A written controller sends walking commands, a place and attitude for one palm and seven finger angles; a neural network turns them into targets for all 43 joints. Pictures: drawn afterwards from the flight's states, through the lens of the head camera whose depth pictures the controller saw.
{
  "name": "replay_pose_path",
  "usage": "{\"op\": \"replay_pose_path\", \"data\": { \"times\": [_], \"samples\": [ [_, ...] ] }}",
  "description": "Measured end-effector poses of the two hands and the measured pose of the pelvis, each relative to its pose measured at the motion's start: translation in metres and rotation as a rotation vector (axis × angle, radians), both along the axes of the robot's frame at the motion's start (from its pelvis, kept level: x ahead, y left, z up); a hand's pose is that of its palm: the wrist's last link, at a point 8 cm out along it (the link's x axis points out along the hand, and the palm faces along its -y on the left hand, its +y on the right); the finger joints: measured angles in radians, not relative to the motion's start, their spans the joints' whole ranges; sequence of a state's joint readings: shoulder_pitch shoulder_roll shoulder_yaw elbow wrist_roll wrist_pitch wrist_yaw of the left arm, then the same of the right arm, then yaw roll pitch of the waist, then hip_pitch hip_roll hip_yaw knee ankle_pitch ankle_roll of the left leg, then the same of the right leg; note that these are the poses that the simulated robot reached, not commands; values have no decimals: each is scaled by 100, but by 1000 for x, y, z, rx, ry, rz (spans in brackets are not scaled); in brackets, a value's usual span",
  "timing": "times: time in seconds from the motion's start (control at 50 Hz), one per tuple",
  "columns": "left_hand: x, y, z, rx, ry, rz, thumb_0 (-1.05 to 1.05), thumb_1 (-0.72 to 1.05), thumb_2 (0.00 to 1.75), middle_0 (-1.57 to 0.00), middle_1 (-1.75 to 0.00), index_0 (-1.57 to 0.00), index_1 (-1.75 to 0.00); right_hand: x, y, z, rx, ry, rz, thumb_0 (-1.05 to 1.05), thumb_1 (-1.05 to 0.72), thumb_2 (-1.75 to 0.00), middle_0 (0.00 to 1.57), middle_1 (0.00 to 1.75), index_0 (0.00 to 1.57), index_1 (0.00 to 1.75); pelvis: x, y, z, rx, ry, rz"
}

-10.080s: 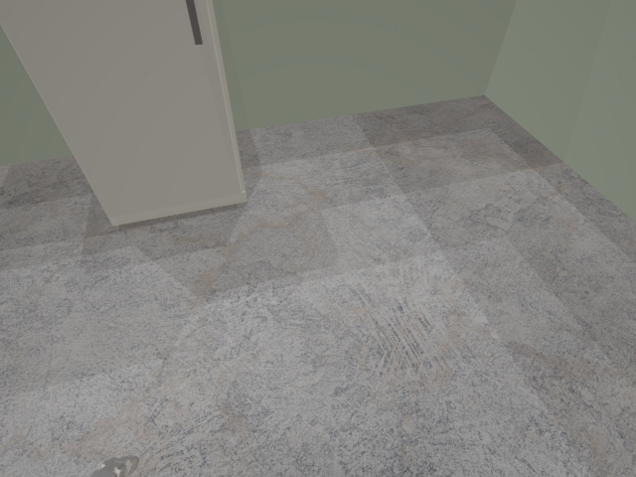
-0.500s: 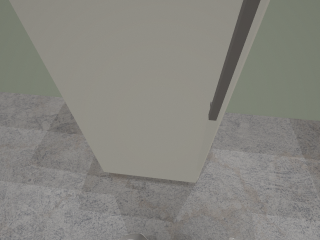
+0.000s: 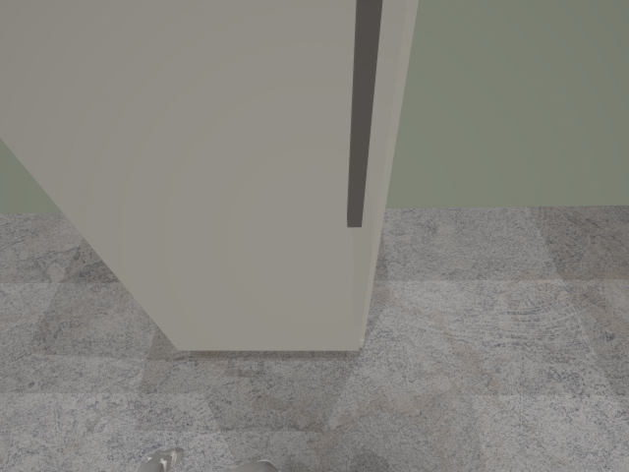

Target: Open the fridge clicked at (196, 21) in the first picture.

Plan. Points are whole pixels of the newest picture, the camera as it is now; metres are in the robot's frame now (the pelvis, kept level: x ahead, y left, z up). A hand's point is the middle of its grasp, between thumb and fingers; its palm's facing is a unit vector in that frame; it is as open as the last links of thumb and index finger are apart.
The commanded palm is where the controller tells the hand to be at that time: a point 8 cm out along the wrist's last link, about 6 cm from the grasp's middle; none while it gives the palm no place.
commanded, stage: come to a stop and stand still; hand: right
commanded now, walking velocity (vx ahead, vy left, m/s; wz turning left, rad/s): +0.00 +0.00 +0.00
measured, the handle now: (358, 125) +0.49 -0.05 +0.17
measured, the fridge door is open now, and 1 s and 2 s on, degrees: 0 0 0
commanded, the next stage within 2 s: look again from close up in 0.98 s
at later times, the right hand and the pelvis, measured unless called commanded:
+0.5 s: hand out of the picture -0.06 -0.17 -0.16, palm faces +0.01 +0.97 -0.22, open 7.3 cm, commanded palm none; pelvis -0.07 +0.01 +0.01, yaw +1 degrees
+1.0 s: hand out of the picture -0.11 -0.15 -0.16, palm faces +0.05 +0.98 -0.17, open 7.3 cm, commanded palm none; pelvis -0.08 +0.00 +0.01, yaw +1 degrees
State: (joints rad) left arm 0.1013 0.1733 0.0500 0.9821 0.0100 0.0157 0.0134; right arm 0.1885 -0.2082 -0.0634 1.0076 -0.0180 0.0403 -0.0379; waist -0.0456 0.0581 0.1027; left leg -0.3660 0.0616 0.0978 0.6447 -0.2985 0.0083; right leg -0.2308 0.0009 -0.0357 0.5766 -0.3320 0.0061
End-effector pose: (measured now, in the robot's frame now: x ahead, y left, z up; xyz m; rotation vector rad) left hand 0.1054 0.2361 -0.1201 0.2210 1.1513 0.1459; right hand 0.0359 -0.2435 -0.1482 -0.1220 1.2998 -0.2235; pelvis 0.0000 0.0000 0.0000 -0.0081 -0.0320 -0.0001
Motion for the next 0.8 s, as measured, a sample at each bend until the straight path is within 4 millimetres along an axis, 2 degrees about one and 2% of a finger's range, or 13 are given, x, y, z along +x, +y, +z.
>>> {"op": "replay_pose_path", "data": {
  "times": [0.1, 0.24, 0.32, 0.42, 0.62, 0.72, 0.8],
  "samples": [
    [-34, -24, 8, -8, 48, -1, 0, 92, 90, -20, -30, -20, -30, -23, -11, 8, 15, 32, -11, 0, -91, -90, 19, 30, 20, 30, -11, -11, 12, 16, -6, 5],
    [-78, -24, 1, -34, 77, 58, 0, 94, 90, -20, -30, -20, -30, -55, -12, 18, 0, 83, 26, 0, -91, -90, 19, 30, 20, 30, -31, -15, 15, 3, 7, 26],
    [-112, -17, -13, -71, 111, 96, 0, 93, 90, -20, -30, -20, -30, -68, -4, 19, -25, 83, 52, 0, -91, -90, 19, 30, 20, 30, -45, -7, 10, -25, 10, 33],
    [-160, -9, -21, -97, 186, 126, 0, 93, 90, -20, -30, -20, -30, -85, 15, 28, -23, 71, 64, 0, -91, -90, 19, 30, 20, 30, -60, 0, 14, -1, -16, 19],
    [-246, -10, -19, -108, 337, 175, 1, 92, 90, -20, -30, -19, -30, -112, 45, 14, 41, 79, 68, 0, -91, -90, 20, 30, 20, 30, -79, 13, 12, 11, -38, 19],
    [-273, -18, -16, -103, 399, 196, 1, 92, 90, -20, -30, -19, -30, -124, 52, 7, 73, 106, 61, 0, -91, -90, 20, 30, 20, 30, -84, 12, 10, 19, -28, 17],
    [-280, -27, -13, -106, 421, 204, 1, 91, 90, -20, -30, -19, -30, -131, 52, 5, 87, 130, 53, 0, -91, -90, 20, 30, 20, 30, -85, 9, 9, 19, -18, 17]
  ]
}}
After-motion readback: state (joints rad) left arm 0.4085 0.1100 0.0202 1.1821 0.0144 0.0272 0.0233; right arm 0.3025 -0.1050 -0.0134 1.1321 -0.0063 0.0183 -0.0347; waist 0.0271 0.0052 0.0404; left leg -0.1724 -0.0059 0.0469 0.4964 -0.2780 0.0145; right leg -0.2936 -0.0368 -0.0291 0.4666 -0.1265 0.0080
